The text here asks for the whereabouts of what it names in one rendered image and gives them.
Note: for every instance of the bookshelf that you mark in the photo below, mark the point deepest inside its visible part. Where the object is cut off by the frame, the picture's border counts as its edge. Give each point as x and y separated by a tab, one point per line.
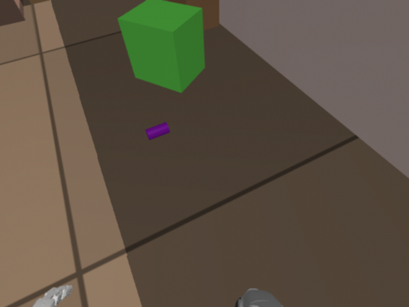
11	11

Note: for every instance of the left robot hand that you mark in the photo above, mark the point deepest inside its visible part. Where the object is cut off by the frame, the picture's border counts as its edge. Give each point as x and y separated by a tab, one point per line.
53	296

